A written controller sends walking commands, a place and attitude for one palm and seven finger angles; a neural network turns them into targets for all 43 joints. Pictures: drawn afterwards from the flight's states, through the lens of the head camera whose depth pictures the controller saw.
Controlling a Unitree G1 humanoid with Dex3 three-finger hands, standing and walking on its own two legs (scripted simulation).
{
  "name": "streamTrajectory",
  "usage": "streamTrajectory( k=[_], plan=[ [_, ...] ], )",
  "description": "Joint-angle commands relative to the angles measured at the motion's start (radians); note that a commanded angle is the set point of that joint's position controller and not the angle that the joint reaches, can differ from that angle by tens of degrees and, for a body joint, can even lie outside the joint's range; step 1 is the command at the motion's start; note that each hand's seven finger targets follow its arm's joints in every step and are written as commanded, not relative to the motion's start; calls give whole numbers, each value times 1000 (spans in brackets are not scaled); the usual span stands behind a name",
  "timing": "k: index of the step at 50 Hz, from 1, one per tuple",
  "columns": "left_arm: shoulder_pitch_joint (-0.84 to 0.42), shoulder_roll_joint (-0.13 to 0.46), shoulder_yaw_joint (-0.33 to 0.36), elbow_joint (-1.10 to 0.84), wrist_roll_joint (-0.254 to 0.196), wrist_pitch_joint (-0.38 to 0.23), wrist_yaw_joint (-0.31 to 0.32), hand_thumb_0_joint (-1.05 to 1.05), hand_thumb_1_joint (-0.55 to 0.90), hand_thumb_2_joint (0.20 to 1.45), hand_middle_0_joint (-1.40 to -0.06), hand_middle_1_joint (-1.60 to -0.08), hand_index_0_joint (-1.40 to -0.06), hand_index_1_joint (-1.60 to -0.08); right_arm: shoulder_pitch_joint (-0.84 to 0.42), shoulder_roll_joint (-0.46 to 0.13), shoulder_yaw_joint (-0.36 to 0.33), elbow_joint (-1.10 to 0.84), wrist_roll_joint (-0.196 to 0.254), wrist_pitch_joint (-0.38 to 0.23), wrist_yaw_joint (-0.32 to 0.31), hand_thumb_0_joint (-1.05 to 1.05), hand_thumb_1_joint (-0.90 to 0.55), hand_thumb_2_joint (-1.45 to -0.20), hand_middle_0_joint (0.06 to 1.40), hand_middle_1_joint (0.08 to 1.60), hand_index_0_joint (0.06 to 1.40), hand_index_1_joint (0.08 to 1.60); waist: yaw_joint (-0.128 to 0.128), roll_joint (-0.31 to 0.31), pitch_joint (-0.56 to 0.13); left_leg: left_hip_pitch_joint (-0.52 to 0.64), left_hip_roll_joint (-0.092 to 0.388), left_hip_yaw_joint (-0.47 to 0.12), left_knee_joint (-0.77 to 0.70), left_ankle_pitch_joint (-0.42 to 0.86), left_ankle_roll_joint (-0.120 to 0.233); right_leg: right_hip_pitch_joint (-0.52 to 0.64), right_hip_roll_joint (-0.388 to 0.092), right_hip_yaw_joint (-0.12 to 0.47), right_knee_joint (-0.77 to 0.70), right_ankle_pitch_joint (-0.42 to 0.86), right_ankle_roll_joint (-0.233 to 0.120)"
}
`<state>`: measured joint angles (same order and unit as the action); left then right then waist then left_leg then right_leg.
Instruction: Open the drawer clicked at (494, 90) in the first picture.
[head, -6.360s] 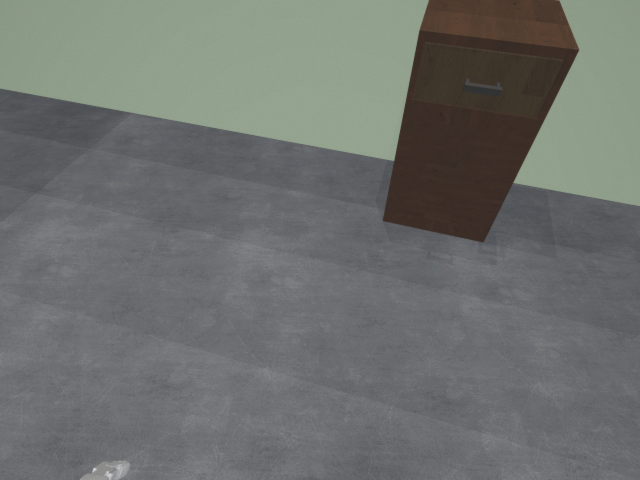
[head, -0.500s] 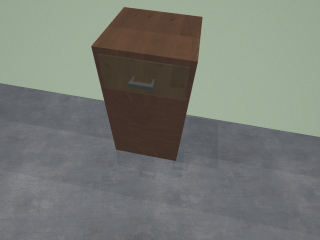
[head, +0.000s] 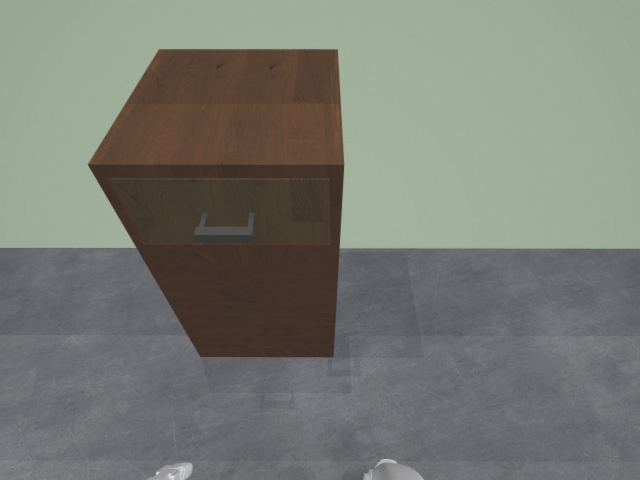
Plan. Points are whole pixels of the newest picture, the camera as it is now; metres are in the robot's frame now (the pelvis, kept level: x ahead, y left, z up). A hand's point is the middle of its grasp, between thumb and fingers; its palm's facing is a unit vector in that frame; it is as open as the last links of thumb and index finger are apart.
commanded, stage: come to a stop and stand still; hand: left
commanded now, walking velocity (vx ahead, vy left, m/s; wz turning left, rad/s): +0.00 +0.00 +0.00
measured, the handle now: (226, 226) +0.57 +0.19 -0.08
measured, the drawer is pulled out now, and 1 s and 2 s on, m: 0.00 0.00 0.00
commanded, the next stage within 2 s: look again from close up in 0.92 s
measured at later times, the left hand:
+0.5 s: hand out of the picture +0.10 +0.21 -0.16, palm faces +0.02 -0.96 -0.29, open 7.4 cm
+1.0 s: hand out of the picture +0.08 +0.22 -0.17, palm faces -0.01 -0.98 -0.20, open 7.4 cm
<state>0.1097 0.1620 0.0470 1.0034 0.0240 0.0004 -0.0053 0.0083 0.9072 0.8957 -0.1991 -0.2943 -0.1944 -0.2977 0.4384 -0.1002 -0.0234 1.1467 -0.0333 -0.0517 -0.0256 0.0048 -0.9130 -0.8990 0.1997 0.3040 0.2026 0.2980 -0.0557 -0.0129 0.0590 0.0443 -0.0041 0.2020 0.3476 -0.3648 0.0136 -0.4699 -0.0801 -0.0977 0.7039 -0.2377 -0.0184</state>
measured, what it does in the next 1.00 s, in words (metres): steps on the spot: right foot, then left foot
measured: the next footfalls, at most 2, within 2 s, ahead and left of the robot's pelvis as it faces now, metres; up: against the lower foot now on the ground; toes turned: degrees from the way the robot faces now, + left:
right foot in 0.06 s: +0.12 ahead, -0.06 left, +0.00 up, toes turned +4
left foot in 0.54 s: +0.07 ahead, +0.15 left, +0.00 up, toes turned +1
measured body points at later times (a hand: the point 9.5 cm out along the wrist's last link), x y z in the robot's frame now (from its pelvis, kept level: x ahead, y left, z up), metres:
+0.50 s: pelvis +0.04 +0.01 +0.00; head +0.06 +0.00 +0.45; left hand +0.10 +0.26 -0.14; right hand +0.15 -0.25 -0.14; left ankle +0.03 +0.14 -0.71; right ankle +0.11 -0.10 -0.73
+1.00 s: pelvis +0.03 +0.04 +0.00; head +0.03 +0.04 +0.45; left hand +0.08 +0.27 -0.15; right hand +0.03 -0.20 -0.15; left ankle +0.03 +0.14 -0.73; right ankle +0.07 -0.07 -0.73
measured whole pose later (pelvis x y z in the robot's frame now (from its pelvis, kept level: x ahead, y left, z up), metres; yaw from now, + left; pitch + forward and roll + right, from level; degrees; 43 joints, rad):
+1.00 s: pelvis +0.03 +0.04 +0.00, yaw -1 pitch -1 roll +0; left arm 0.30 0.18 0.00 0.94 0.02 0.03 0.02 0.01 0.91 0.89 -0.20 -0.30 -0.20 -0.30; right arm 0.35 -0.18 0.00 0.99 -0.03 0.01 -0.02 0.01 -0.91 -0.90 0.20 0.30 0.20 0.30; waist -0.02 0.00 0.00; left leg -0.22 0.01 0.05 0.54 -0.30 0.02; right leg -0.28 -0.02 -0.07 0.52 -0.21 -0.01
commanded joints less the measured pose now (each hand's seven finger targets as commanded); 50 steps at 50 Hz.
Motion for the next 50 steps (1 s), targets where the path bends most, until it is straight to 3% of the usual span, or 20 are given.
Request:
streamTrajectory(
  k=[1,2,3,4,7,9,16,21,22,23,25,26,27,30,34,37,39,42,45,50],
  plan=[
    [225,80,20,17,2,-42,2,0,900,900,-200,-300,-200,-300,23,-167,-31,-25,16,-7,-6,0,-900,-900,200,300,200,300,127,50,-55,-136,226,-85,251,728,76,339,53,-38,-211,142,-35],
    [326,150,35,48,6,-57,16,0,900,900,-200,-300,-200,-300,48,-123,-25,-34,28,-9,0,0,-900,-900,200,300,200,300,148,-97,-161,-335,139,-45,470,484,30,575,-116,164,-203,434,-92],
    [391,210,43,62,-9,-58,23,0,900,900,-200,-300,-200,-300,77,-91,-17,-49,37,-7,-4,0,-900,-900,200,300,200,300,133,-182,-242,-446,10,-52,717,-202,-14,662,-348,416,-267,887,-219],
    [329,209,34,46,-19,-59,29,0,900,900,-200,-300,-200,-300,58,-103,-18,-46,39,13,-12,0,-900,-900,200,300,200,300,116,-133,-275,-387,38,-196,776,-256,-15,546,-356,397,-298,970,-247],
    [115,140,16,-10,-10,-30,55,0,900,900,-200,-300,-200,-300,-19,-72,-23,-50,39,60,-15,0,-900,-900,200,300,200,300,54,4,-76,-386,71,-236,752,-163,-24,250,-289,242,-334,818,-212],
    [95,136,20,-16,-5,-21,58,0,900,900,-200,-300,-200,-300,-18,-73,-26,-51,32,92,-8,0,-900,-900,200,300,200,300,42,-27,-92,-387,57,-225,716,-135,-41,222,-262,186,-352,744,-182],
    [77,183,43,-58,3,1,56,0,900,900,-200,-300,-200,-300,-127,-134,-52,-144,15,121,13,0,-900,-900,200,300,200,300,59,-127,-133,-470,30,-226,702,-60,-74,261,-249,186,-357,576,-175],
    [77,209,46,-72,16,15,42,0,900,900,-200,-300,-200,-300,-186,-140,-45,-189,21,100,22,0,-900,-900,200,300,200,300,74,-188,-114,-381,19,-184,494,-67,-49,224,-200,207,-408,198,-158],
    [92,267,-4,-144,32,2,54,0,900,900,-200,-300,-200,-300,-138,-251,-50,-307,5,78,29,0,-900,-900,200,300,200,300,1,-166,-117,-366,-9,-211,385,-83,-33,308,-223,311,-331,276,-123],
    [84,270,27,-159,22,6,65,0,900,900,-200,-300,-200,-300,-108,-207,-59,-309,12,69,23,0,-900,-900,200,300,200,300,-4,-139,-277,-294,6,-171,324,-61,-32,268,-234,268,-290,-6,-102],
    [52,227,6,-216,7,24,58,0,900,900,-200,-300,-200,-300,-107,-223,-55,-344,6,53,12,0,-900,-900,200,300,200,300,-15,49,-228,-191,22,-184,95,71,-6,159,-92,138,-206,-113,-31],
    [83,211,2,-221,-1,23,43,0,900,900,-200,-300,-200,-300,-144,-313,-64,-372,-6,42,2,0,-900,-900,200,300,200,300,14,137,-153,-253,153,-344,30,64,47,96,-6,58,-133,-117,4],
    [124,208,-1,-226,3,28,26,0,900,900,-200,-300,-200,-300,-193,-397,-74,-412,-13,42,-5,0,-900,-900,200,300,200,300,45,121,-70,-392,261,-423,-51,-64,97,107,27,11,-95,-117,13],
    [138,168,2,-214,21,44,3,0,900,900,-200,-300,-200,-300,-213,-355,-68,-407,-10,48,-16,0,-900,-900,200,300,200,300,37,255,78,-498,252,-440,-128,-144,113,54,43,43,54,-90,15],
    [216,138,0,-195,12,36,-11,0,900,900,-200,-300,-200,-300,-175,-323,-51,-386,-12,51,-19,0,-900,-900,200,300,200,300,54,110,34,-412,239,-380,-17,86,110,129,57,39,-98,-49,17],
    [252,158,1,-184,6,16,0,0,900,900,-200,-300,-200,-300,-134,-277,-35,-359,-1,38,-18,0,-900,-900,200,300,200,300,52,70,-47,-377,156,-295,105,327,63,256,19,89,-205,195,-13],
    [243,177,4,-180,0,14,8,0,900,900,-200,-300,-200,-300,-122,-259,-30,-337,2,42,-19,0,-900,-900,200,300,200,300,42,-31,-98,-369,112,-239,149,239,39,280,-20,140,-206,245,-37],
    [219,189,0,-170,-6,9,18,0,900,900,-200,-300,-200,-300,-92,-214,-17,-294,7,47,-12,0,-900,-900,200,300,200,300,26,-68,-89,-346,53,-199,160,94,23,247,-78,214,-309,98,-65],
    [202,169,-6,-149,-9,7,26,0,900,900,-200,-300,-200,-300,-78,-197,-11,-249,7,45,-5,0,-900,-900,200,300,200,300,29,-15,-28,-341,69,-229,106,107,28,197,-53,189,-327,-18,-47],
    [228,127,-16,-99,-10,0,35,0,900,900,-200,-300,-200,-300,-82,-198,-10,-198,11,38,-2,0,-900,-900,200,300,200,300,56,50,-17,-402,119,-279,3,102,33,297,-9,115,-273,72,-10]
  ],
)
